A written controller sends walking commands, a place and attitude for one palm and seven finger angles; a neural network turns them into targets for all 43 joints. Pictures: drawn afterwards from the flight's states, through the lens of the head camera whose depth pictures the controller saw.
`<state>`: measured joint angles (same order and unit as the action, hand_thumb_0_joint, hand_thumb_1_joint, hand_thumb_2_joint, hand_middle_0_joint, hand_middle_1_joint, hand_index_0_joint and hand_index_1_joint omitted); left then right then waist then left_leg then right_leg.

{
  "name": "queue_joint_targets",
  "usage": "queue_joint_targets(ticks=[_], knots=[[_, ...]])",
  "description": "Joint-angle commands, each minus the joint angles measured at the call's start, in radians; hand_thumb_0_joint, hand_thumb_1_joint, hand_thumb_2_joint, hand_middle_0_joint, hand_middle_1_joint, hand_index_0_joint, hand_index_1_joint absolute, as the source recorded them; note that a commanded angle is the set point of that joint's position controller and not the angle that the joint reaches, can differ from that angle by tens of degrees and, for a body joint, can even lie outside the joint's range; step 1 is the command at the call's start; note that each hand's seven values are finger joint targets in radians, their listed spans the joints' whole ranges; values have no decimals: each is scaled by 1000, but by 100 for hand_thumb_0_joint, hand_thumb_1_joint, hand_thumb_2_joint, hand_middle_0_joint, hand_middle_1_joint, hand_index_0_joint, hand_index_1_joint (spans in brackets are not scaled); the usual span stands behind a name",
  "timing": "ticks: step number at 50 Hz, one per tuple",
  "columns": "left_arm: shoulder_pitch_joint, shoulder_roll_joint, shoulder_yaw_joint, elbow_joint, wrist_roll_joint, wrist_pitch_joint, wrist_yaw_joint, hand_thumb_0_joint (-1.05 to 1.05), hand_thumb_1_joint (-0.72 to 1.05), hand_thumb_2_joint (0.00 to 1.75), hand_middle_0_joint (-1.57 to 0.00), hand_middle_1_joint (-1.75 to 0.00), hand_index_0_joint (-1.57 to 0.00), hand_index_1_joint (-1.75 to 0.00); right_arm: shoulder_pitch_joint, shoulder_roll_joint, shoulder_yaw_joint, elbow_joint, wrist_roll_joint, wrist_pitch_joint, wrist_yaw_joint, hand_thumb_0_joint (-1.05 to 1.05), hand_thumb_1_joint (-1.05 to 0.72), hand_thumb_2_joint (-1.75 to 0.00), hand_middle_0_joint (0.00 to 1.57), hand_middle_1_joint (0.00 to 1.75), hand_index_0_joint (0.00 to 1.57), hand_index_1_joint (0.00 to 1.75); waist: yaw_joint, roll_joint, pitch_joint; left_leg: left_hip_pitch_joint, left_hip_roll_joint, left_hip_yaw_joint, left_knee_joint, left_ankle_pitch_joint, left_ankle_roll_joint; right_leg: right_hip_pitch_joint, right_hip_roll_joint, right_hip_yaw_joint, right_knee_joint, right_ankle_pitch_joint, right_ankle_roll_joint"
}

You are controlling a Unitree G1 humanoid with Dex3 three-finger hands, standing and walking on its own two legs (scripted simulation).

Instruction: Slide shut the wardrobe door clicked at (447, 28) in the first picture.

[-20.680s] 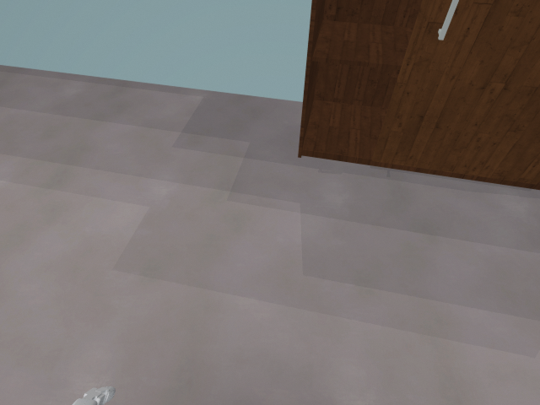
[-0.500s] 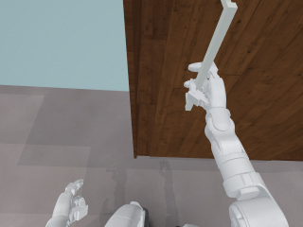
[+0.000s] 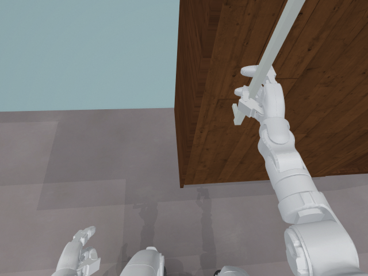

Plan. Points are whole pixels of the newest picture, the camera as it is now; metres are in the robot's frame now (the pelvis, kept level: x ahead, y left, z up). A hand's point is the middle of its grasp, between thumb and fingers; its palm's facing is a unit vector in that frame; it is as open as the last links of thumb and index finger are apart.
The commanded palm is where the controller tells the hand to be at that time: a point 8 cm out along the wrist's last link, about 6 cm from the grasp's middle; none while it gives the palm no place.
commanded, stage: step sideways, sliding the door along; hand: right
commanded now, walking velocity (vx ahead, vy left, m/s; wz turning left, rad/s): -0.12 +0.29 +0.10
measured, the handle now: (256, 70) +0.50 -0.15 +0.13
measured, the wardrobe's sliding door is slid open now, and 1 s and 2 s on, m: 0.00 0.00 0.00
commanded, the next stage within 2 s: stop walking and hold the door there in 0.40 s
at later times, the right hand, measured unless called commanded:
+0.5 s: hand (235, 96) +0.46 -0.11 +0.09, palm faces +0.45 +0.88 -0.14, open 6.5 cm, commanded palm +0.41 -0.14 +0.09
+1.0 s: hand (240, 99) +0.45 -0.12 +0.09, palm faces +0.39 +0.88 -0.28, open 6.0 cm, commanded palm +0.41 -0.14 +0.09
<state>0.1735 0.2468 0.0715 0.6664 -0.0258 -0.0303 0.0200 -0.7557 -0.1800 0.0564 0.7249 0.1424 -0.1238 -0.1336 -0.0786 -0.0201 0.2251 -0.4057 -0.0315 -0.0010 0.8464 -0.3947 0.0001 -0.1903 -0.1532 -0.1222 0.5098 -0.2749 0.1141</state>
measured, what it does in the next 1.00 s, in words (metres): steps to the left: left foot, then right foot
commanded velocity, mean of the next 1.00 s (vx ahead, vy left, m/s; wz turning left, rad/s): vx -0.13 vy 0.02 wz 0.05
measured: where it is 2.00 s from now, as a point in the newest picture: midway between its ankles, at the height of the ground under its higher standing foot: outside the picture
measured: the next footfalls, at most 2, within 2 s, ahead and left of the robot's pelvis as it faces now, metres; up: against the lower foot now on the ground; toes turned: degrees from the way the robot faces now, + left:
left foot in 0.08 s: +0.12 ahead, +0.17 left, +0.00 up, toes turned +3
right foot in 0.32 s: +0.03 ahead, -0.07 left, +0.00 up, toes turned -13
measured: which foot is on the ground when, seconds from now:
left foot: up 0.00-0.06, down 0.08-1.00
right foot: down 0.00-0.10, up 0.12-0.30, down 0.32-0.48, up 0.50-0.82, down 0.84-1.00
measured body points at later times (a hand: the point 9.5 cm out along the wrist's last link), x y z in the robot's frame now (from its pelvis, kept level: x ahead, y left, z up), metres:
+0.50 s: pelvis +0.06 +0.14 +0.00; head +0.17 +0.16 +0.44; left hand +0.24 +0.37 -0.13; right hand +0.43 -0.16 +0.10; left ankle +0.06 +0.16 -0.72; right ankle +0.00 -0.05 -0.71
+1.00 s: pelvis +0.09 +0.13 +0.00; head +0.14 +0.16 +0.45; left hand +0.25 +0.39 -0.10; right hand +0.43 -0.17 +0.11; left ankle +0.08 +0.17 -0.72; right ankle +0.11 -0.02 -0.73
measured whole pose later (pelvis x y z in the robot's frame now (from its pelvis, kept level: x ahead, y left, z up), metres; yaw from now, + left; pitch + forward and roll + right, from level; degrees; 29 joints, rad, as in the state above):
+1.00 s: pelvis +0.09 +0.13 +0.00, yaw +7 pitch -2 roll -3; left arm 0.16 0.27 0.02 0.58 -0.04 -0.06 0.04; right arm -0.17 -0.35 -0.33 0.33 0.09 -0.06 -0.16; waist -0.02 -0.02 0.14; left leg -0.23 -0.10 -0.03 0.63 -0.36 0.04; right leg -0.20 -0.03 -0.07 0.54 -0.28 0.05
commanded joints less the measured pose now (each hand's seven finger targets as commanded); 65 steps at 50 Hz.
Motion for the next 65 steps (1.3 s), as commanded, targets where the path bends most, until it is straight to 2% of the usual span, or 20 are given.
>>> queue_joint_targets(ticks=[1, 4, 6, 8, 11, 15, 17, 19, 22, 25, 26, 28, 39, 43, 45, 49, 52, 56, 61, 65], knots=[[-12, 133, 24, -130, -12, -26, -5, 0, 90, 90, -20, -30, -20, -30, -416, 204, 221, -361, -71, -94, 120, 0, -90, -90, 45, 140, 45, 140, 126, -158, -477, 46, 59, 3, -153, 76, 6, 331, -279, 70, 26, 782, -198], [-30, 108, 21, -147, -48, -31, -3, 0, 90, 90, -20, -30, -20, -30, -358, 141, 161, -418, -77, -102, 105, 0, -90, -90, 45, 140, 45, 140, 121, -103, -521, 265, 55, 21, -352, 491, 7, 208, -158, -2, 182, 621, -228], [-33, 92, 33, -137, -51, -35, 21, 0, 90, 90, -20, -30, -20, -30, -285, 70, 110, -357, -69, -80, 94, 0, -90, -90, 45, 140, 45, 140, 115, 241, -520, 388, 190, -223, -365, 1126, 86, 3, -1, -5, 335, 33, -65], [-20, 62, 16, -120, -39, -57, 25, 0, 90, 90, -20, -30, -20, -30, -266, 88, 120, -393, -72, -95, 88, 0, -90, -90, 45, 140, 45, 140, 102, 236, -535, 504, 260, -279, -326, 1352, 90, -177, 52, 70, 383, -301, -77], [-49, 62, 0, -117, -35, -79, 41, 0, 90, 90, -20, -30, -20, -30, -248, 50, 90, -521, -62, -112, 46, 0, -90, -90, 45, 140, 45, 140, 98, 115, -589, 668, 255, -226, -241, 1465, 82, -164, 47, 52, 61, -146, -83], [-49, 111, 31, -150, -44, -54, 29, 0, 90, 90, -20, -30, -20, -30, -226, 73, 128, -615, -56, -103, 50, 0, -90, -90, 45, 140, 45, 140, 85, 49, -695, 310, 158, -142, -207, 1017, -78, 319, -127, 89, -16, 611, -174], [-40, 117, 35, -151, -41, -63, 1, 0, 90, 90, -20, -30, -20, -30, -195, 126, 154, -589, -57, -89, 61, 0, -90, -90, 45, 140, 45, 140, 90, -170, -656, 25, 79, -96, -126, 244, -67, 536, -279, 147, -10, 1018, -262], [-24, 93, 24, -165, -26, -93, -8, 0, 90, 90, -20, -30, -20, -30, -182, 131, 169, -624, -69, -88, 65, 0, -90, -90, 45, 140, 45, 140, 88, -297, -593, -31, 72, -49, -225, 43, -6, 601, -262, 52, 57, 1078, -246], [-14, 117, 19, -167, -39, -106, -12, 0, 90, 90, -20, -30, -20, -30, -145, 111, 165, -654, -87, -76, 61, 0, -90, -90, 45, 140, 45, 140, 98, -157, -609, 181, 64, -16, -416, 574, -4, 473, -135, -21, 238, 951, -164], [-57, 75, 21, -188, -58, -103, 6, 0, 90, 90, -20, -30, -20, -30, -78, 110, 170, -649, -90, -81, 50, 0, -90, -90, 45, 140, 45, 140, 68, 172, -576, 624, 288, -349, -295, 1641, -25, -187, 83, 46, 451, -255, -111], [18, 131, 36, -126, -40, -96, 14, 0, 90, 90, -20, -30, -20, -30, 30, -653, -601, -427, -106, -68, -38, 0, -90, -90, 45, 140, 45, 140, 44, 148, -534, 581, 316, -362, -319, 1570, -47, -281, 76, 65, 471, -314, -90], [-45, 94, -5, -140, -35, -88, 21, 0, 90, 90, -20, -30, -20, -30, 17, -420, -397, -521, -107, -103, -21, 0, -90, -90, 45, 140, 45, 140, 37, 43, -614, 739, 299, -338, -273, 1509, 49, -343, 109, 113, 438, -281, -95], [-92, 103, -22, -195, -36, -61, 40, 0, 90, 90, -20, -30, -20, -30, 238, -361, -369, -591, -106, -134, 7, 0, -90, -90, 45, 140, 45, 140, 52, 122, -561, 563, 165, -234, -302, 1345, -74, -67, 160, 64, 14, 113, -141], [-42, 148, -11, -205, -32, -40, 21, 0, 90, 90, -20, -30, -20, -30, 340, -299, -317, -691, -90, -110, 15, 0, -90, -90, 45, 140, 45, 140, 90, -113, -527, 78, 36, -186, -94, 420, -104, 384, -120, 244, 14, 930, -300], [-45, 108, -13, -213, -9, -63, 19, 0, 90, 90, -20, -30, -20, -30, 399, -334, -351, -704, -106, -72, 14, 0, -90, -90, 45, 140, 45, 140, 71, -226, -467, -3, 8, -108, -121, -48, -30, 371, -169, 229, -38, 932, -306], [-38, 118, -37, -207, -18, -72, 32, 0, 90, 90, -20, -30, -20, -30, 419, -332, -326, -694, -110, -20, 10, 0, -90, -90, 45, 140, 45, 140, 80, -137, -423, 259, 47, -65, -411, 348, -4, 158, -47, 110, 46, 622, -190], [-64, 125, -24, -187, -25, -66, 47, 0, 90, 90, -20, -30, -20, -30, 359, -274, -267, -611, -96, -18, 11, 0, -90, -90, 45, 140, 45, 140, 83, 169, -404, 392, 218, -368, -474, 1022, -39, -121, 139, 104, 221, -123, -111], [-46, 118, -45, -132, -15, -72, 57, 0, 90, 90, -20, -30, -20, -30, 343, -330, -326, -549, -109, -55, -9, 0, -90, -90, 45, 140, 45, 140, 81, 75, -450, 448, 214, -294, -438, 797, 38, -142, 121, 180, 89, -100, -127], [-46, 143, -31, -132, -21, -58, 57, 0, 90, 90, -20, -30, -20, -30, 337, -286, -259, -593, -96, -63, 4, 0, -90, -90, 45, 140, 45, 140, 76, 20, -445, 222, 90, -194, -464, 399, -62, 146, 14, 203, -72, 305, -179], [-35, 125, -42, -127, -9, -52, 67, 0, 90, 90, -20, -30, -20, -30, 361, -271, -239, -564, -106, -49, 8, 0, -90, -90, 45, 140, 45, 140, 90, -39, -429, 230, 64, -162, -463, 404, -1, 130, 21, 203, -104, 333, -161]])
